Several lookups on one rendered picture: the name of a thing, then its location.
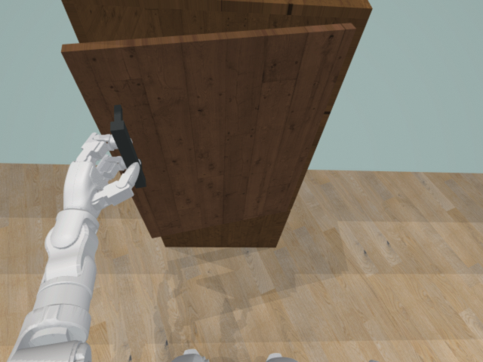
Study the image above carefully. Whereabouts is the handle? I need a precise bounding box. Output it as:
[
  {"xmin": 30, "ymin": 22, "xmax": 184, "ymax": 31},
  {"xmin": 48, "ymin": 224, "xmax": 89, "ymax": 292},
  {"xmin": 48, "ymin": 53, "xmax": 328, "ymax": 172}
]
[{"xmin": 110, "ymin": 105, "xmax": 146, "ymax": 189}]

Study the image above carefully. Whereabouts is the cupboard door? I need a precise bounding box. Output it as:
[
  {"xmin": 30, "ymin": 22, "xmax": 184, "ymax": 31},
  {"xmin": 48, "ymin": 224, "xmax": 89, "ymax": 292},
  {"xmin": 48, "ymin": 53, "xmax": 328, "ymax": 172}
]
[{"xmin": 61, "ymin": 23, "xmax": 356, "ymax": 238}]

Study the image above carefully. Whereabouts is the robot left shin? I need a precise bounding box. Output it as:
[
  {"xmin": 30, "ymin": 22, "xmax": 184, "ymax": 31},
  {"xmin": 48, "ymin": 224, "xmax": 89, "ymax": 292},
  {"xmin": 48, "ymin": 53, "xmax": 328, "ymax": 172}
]
[{"xmin": 183, "ymin": 349, "xmax": 200, "ymax": 355}]

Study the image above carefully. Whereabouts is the robot left hand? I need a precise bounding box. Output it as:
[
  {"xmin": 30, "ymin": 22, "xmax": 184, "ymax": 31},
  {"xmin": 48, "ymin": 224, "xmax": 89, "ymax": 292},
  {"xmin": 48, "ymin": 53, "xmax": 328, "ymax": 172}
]
[{"xmin": 63, "ymin": 133, "xmax": 141, "ymax": 219}]

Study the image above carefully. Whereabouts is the left robot upper arm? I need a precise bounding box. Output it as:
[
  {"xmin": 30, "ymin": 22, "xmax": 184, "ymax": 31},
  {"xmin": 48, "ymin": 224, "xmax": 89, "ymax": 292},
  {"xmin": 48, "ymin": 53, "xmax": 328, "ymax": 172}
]
[{"xmin": 10, "ymin": 340, "xmax": 91, "ymax": 362}]

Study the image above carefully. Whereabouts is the left robot forearm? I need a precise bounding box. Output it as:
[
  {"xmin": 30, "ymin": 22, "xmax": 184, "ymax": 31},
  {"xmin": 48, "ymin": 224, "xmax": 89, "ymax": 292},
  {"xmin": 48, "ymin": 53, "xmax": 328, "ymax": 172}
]
[{"xmin": 7, "ymin": 209, "xmax": 100, "ymax": 362}]

